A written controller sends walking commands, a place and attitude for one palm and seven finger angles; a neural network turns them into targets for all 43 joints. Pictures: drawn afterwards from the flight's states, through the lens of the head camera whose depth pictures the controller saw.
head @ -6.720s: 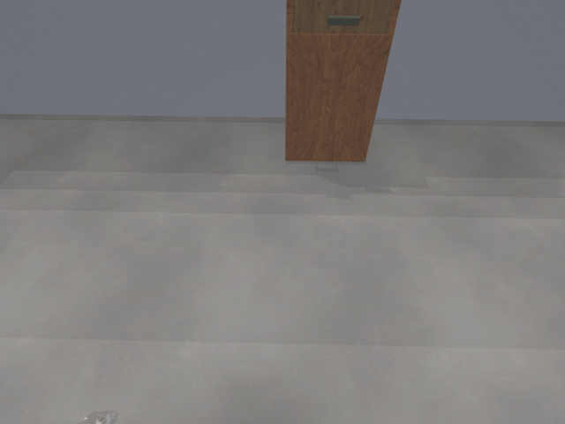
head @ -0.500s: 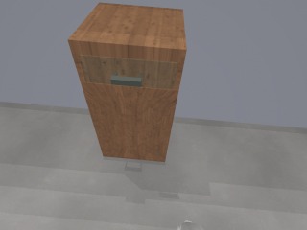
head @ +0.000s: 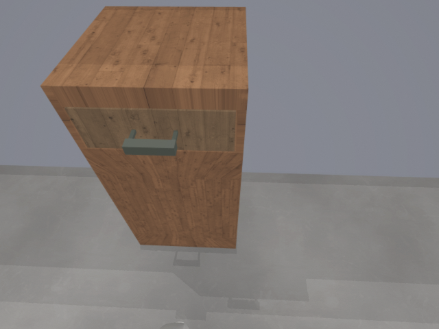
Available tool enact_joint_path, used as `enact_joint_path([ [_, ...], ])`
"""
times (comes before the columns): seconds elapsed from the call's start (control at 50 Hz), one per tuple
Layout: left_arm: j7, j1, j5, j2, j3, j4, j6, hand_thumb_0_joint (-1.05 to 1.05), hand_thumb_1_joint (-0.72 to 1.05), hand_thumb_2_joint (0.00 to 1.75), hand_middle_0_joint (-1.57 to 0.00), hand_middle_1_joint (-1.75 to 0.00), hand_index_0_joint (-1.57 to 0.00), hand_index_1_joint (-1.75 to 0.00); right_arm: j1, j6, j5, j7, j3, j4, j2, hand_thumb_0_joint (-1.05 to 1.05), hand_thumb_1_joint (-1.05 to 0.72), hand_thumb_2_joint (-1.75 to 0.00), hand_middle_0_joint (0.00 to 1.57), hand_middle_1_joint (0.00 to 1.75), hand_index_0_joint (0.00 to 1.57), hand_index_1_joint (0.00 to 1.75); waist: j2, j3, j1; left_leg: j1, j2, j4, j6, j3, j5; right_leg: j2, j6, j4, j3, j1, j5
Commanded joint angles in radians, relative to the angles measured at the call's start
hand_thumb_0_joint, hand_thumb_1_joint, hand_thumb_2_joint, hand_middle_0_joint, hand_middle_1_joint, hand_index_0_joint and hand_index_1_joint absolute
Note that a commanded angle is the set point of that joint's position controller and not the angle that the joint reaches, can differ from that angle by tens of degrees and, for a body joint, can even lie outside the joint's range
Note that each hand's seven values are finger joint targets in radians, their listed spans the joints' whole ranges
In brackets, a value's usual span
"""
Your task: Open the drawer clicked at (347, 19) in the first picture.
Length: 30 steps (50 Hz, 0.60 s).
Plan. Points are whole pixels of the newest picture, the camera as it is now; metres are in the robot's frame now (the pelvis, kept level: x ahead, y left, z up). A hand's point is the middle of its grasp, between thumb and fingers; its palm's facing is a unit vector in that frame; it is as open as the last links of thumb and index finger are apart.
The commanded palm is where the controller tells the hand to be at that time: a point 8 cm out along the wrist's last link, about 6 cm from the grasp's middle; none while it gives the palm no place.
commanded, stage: come to a stop and stand still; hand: left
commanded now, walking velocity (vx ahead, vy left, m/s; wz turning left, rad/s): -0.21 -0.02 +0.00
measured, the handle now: (152, 140) +0.53 +0.20 +0.00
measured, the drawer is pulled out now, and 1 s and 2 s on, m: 0.00 0.00 0.00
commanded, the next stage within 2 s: look again from close up in 1.00 s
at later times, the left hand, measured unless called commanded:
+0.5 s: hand out of the picture +0.03 +0.19 -0.18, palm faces +0.00 -0.96 -0.27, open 7.3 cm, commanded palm none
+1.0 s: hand out of the picture -0.03 +0.16 -0.18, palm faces +0.03 -0.98 -0.18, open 7.3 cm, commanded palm none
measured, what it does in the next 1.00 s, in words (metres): steps on the spot: left foot, then right foot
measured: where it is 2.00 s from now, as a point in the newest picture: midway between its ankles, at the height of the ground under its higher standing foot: outside the picture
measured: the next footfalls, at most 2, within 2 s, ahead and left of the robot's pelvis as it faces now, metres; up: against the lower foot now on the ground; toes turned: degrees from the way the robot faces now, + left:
left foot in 0.10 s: +0.06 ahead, +0.09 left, +0.00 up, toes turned +3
right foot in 0.44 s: +0.00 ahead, -0.14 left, +0.00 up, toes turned -3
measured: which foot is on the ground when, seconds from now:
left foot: up 0.00-0.08, down 0.10-1.00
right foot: down 0.00-0.12, up 0.14-0.42, down 0.44-1.00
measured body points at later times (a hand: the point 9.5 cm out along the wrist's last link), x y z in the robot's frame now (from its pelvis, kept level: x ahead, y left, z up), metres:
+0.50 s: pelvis -0.02 -0.01 -0.02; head +0.01 -0.03 +0.43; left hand +0.03 +0.24 -0.15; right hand +0.07 -0.25 -0.16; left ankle +0.05 +0.12 -0.73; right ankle -0.04 -0.14 -0.74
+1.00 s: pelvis -0.05 -0.02 +0.00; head -0.07 +0.00 +0.45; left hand -0.04 +0.21 -0.16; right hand -0.04 -0.24 -0.15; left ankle +0.04 +0.08 -0.74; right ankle -0.04 -0.14 -0.74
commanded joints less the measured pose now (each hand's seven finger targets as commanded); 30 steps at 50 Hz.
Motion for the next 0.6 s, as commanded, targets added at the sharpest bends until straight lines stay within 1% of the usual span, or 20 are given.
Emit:
enact_joint_path([
  [0.0, 0.005, 0.041, 0.003, 0.161, 0.034, -0.048, 0.02, 0.0, 0.9, 0.9, -0.2, -0.3, -0.2, -0.3, 0.102, 0.025, -0.001, 0.009, -0.01, -0.028, -0.037, 0.0, -0.9, -0.9, 0.2, 0.3, 0.2, 0.3, -0.2, -0.068, 0.002, 0.125, -0.03, -0.115, -0.003, 0.025, 0.092, -0.251, -0.109, -0.086, 0.169, 0.004, 0.449],
  [0.04, 0.005, 0.031, 0.0, 0.162, 0.034, -0.059, 0.029, 0.0, 0.9, 0.9, -0.2, -0.3, -0.2, -0.3, 0.098, 0.023, -0.003, 0.011, -0.016, -0.036, -0.062, 0.0, -0.9, -0.9, 0.2, 0.3, 0.2, 0.3, -0.176, -0.066, -0.015, 0.207, -0.015, -0.25, 0.005, 0.016, 0.212, -0.234, -0.072, -0.031, 0.172, -0.034, 0.37],
  [0.06, 0.004, 0.041, -0.001, 0.145, 0.031, -0.064, 0.036, 0.0, 0.9, 0.9, -0.2, -0.3, -0.2, -0.3, 0.104, 0.015, -0.005, 0.012, -0.017, -0.04, -0.085, 0.0, -0.9, -0.9, 0.2, 0.3, 0.2, 0.3, -0.074, -0.074, -0.016, 0.26, 0.048, -0.309, 0.029, -0.044, 0.4, -0.177, -0.025, 0.04, 0.134, -0.081, 0.232],
  [0.08, 0.004, 0.078, -0.006, 0.104, 0.024, -0.077, 0.041, 0.0, 0.9, 0.9, -0.2, -0.3, -0.2, -0.3, 0.087, 0.008, -0.013, 0.01, -0.022, -0.062, -0.145, 0.0, -0.9, -0.9, 0.2, 0.3, 0.2, 0.3, 0.103, -0.071, 0.001, 0.246, 0.2, -0.389, 0.099, -0.192, 0.63, -0.078, 0.035, 0.129, 0.074, -0.114, 0.005],
  [0.1, 0.005, 0.091, -0.012, 0.091, 0.016, -0.079, 0.045, 0.0, 0.9, 0.9, -0.2, -0.3, -0.2, -0.3, 0.055, 0.006, -0.015, 0.007, -0.025, -0.082, -0.182, 0.0, -0.9, -0.9, 0.2, 0.3, 0.2, 0.3, 0.229, -0.074, 0.003, 0.182, 0.307, -0.494, 0.185, -0.297, 0.702, -0.006, 0.063, 0.314, 0.045, -0.095, -0.316],
  [0.12, 0.007, 0.074, -0.008, 0.106, 0.02, -0.077, 0.055, 0.0, 0.9, 0.9, -0.2, -0.3, -0.2, -0.3, 0.027, 0.005, -0.017, -0.005, -0.028, -0.09, -0.193, 0.0, -0.9, -0.9, 0.2, 0.3, 0.2, 0.3, 0.231, -0.08, -0.005, 0.126, 0.316, -0.525, 0.224, -0.316, 0.631, -0.001, 0.063, 0.469, 0.128, -0.081, -0.401],
  [0.16, -0.001, 0.106, -0.004, 0.113, 0.024, -0.055, 0.05, 0.0, 0.9, 0.9, -0.2, -0.3, -0.2, -0.3, -0.058, 0.002, -0.019, -0.013, -0.019, -0.112, -0.172, 0.0, -0.9, -0.9, 0.2, 0.3, 0.2, 0.3, 0.152, -0.086, 0.033, 0.176, 0.265, -0.462, 0.23, -0.231, 0.661, -0.008, 0.063, 0.574, 0.177, -0.147, -0.339],
  [0.2, -0.005, 0.118, -0.005, 0.107, 0.023, -0.047, 0.046, 0.0, 0.9, 0.9, -0.2, -0.3, -0.2, -0.3, -0.066, 0.0, -0.015, -0.012, -0.021, -0.118, -0.169, 0.0, -0.9, -0.9, 0.2, 0.3, 0.2, 0.3, 0.099, -0.129, 0.025, 0.26, 0.23, -0.436, 0.215, -0.161, 0.71, -0.007, 0.08, 0.592, 0.173, -0.175, -0.289],
  [0.28, -0.009, 0.091, -0.005, 0.101, 0.015, -0.064, 0.05, 0.0, 0.9, 0.9, -0.2, -0.3, -0.2, -0.3, -0.024, 0.002, -0.011, -0.01, -0.032, -0.104, -0.18, 0.0, -0.9, -0.9, 0.2, 0.3, 0.2, 0.3, 0.126, -0.148, -0.008, 0.342, 0.231, -0.439, 0.217, -0.163, 0.691, -0.022, 0.097, 0.45, 0.146, -0.164, -0.314],
  [0.34, -0.011, 0.091, -0.007, 0.083, 0.005, -0.062, 0.046, 0.0, 0.9, 0.9, -0.2, -0.3, -0.2, -0.3, -0.017, 0.009, -0.014, -0.001, -0.041, -0.09, -0.19, 0.0, -0.9, -0.9, 0.2, 0.3, 0.2, 0.3, 0.155, -0.143, -0.018, 0.32, 0.219, -0.451, 0.205, -0.163, 0.569, -0.022, 0.087, 0.262, 0.114, -0.083, -0.305],
  [0.36, -0.009, 0.189, 0.026, 0.237, -0.01, -0.119, 0.028, 0.0, 0.9, 0.9, -0.2, -0.3, -0.2, -0.3, -0.044, 0.001, -0.012, -0.017, -0.047, -0.182, -0.273, 0.0, -0.9, -0.9, 0.2, 0.3, 0.2, 0.3, 0.027, -0.114, 0.048, 0.239, 0.189, -0.373, 0.162, -0.197, 0.477, -0.01, 0.09, 0.059, 0.135, 0.013, -0.273],
  [0.38, -0.017, 0.206, 0.017, 0.14, 0.004, -0.119, 0.025, 0.0, 0.9, 0.9, -0.2, -0.3, -0.2, -0.3, -0.101, -0.009, -0.016, -0.013, -0.052, -0.214, -0.242, 0.0, -0.9, -0.9, 0.2, 0.3, 0.2, 0.3, -0.052, -0.138, 0.063, 0.184, 0.112, -0.222, 0.094, -0.093, 0.319, -0.05, 0.077, -0.123, 0.17, -0.026, -0.037],
  [0.4, -0.007, 0.177, 0.025, 0.184, 0.01, -0.141, 0.02, 0.0, 0.9, 0.9, -0.2, -0.3, -0.2, -0.3, -0.033, -0.005, -0.013, -0.006, -0.038, -0.23, -0.139, 0.0, -0.9, -0.9, 0.2, 0.3, 0.2, 0.3, -0.198, -0.144, 0.02, 0.05, -0.011, -0.124, 0.05, -0.008, 0.132, -0.146, 0.023, -0.131, 0.294, 0.056, 0.164],
  [0.42, -0.002, 0.138, 0.028, 0.21, 0.016, -0.175, 0.02, 0.0, 0.9, 0.9, -0.2, -0.3, -0.2, -0.3, -0.02, 0.002, -0.014, 0.002, -0.026, -0.257, -0.095, 0.0, -0.9, -0.9, 0.2, 0.3, 0.2, 0.3, -0.229, -0.148, 0.008, -0.02, -0.064, -0.052, 0.034, 0.005, -0.03, -0.229, -0.034, -0.107, 0.356, 0.069, 0.176],
  [0.44, -0.001, 0.12, 0.033, 0.221, 0.016, -0.207, 0.025, 0.0, 0.9, 0.9, -0.2, -0.3, -0.2, -0.3, -0.035, 0.01, -0.016, 0.009, -0.027, -0.27, -0.075, 0.0, -0.9, -0.9, 0.2, 0.3, 0.2, 0.3, -0.135, -0.143, 0.008, -0.015, -0.086, -0.004, 0.037, 0.01, -0.054, -0.217, -0.059, -0.071, 0.322, 0.045, 0.196],
  [0.46, 0.003, 0.116, 0.026, 0.229, 0.022, -0.213, 0.014, 0.0, 0.9, 0.9, -0.2, -0.3, -0.2, -0.3, -0.044, 0.014, -0.024, 0.008, -0.025, -0.27, -0.092, 0.0, -0.9, -0.9, 0.2, 0.3, 0.2, 0.3, -0.266, -0.154, 0.014, -0.077, -0.092, 0.063, 0.049, 0.005, -0.07, -0.196, -0.074, -0.044, 0.344, 0.11, 0.351],
  [0.48, 0.01, 0.104, 0.021, 0.234, 0.029, -0.223, 0.009, 0.0, 0.9, 0.9, -0.2, -0.3, -0.2, -0.3, -0.061, 0.012, -0.02, 0.004, -0.031, -0.282, -0.117, 0.0, -0.9, -0.9, 0.2, 0.3, 0.2, 0.3, -0.315, -0.124, 0.019, -0.103, -0.07, 0.101, 0.064, -0.032, -0.081, -0.221, -0.096, -0.024, 0.351, 0.104, 0.444],
  [0.54, 0.014, 0.082, 0.02, 0.22, 0.021, -0.246, 0.016, 0.0, 0.9, 0.9, -0.2, -0.3, -0.2, -0.3, -0.014, 0.007, -0.013, 0.006, -0.028, -0.258, -0.113, 0.0, -0.9, -0.9, 0.2, 0.3, 0.2, 0.3, -0.196, -0.048, -0.012, 0.012, -0.066, -0.063, 0.061, 0.001, 0.04, -0.179, -0.093, 0.025, 0.27, 0.018, 0.419],
  [0.56, 0.013, 0.073, 0.015, 0.224, 0.021, -0.253, 0.02, 0.0, 0.9, 0.9, -0.2, -0.3, -0.2, -0.3, 0.035, 0.001, -0.013, 0.009, -0.023, -0.239, -0.115, 0.0, -0.9, -0.9, 0.2, 0.3, 0.2, 0.3, -0.129, -0.049, -0.029, 0.114, -0.061, -0.165, 0.066, 0.006, 0.17, -0.157, -0.069, 0.046, 0.244, -0.028, 0.304],
  [0.58, 0.01, 0.096, 0.007, 0.2, 0.015, -0.251, 0.026, 0.0, 0.9, 0.9, -0.2, -0.3, -0.2, -0.3, 0.055, -0.005, -0.016, 0.009, -0.021, -0.226, -0.13, 0.0, -0.9, -0.9, 0.2, 0.3, 0.2, 0.3, -0.04, -0.039, -0.021, 0.176, -0.016, -0.221, 0.085, -0.053, 0.311, -0.109, -0.033, 0.063, 0.219, -0.087, 0.161],
])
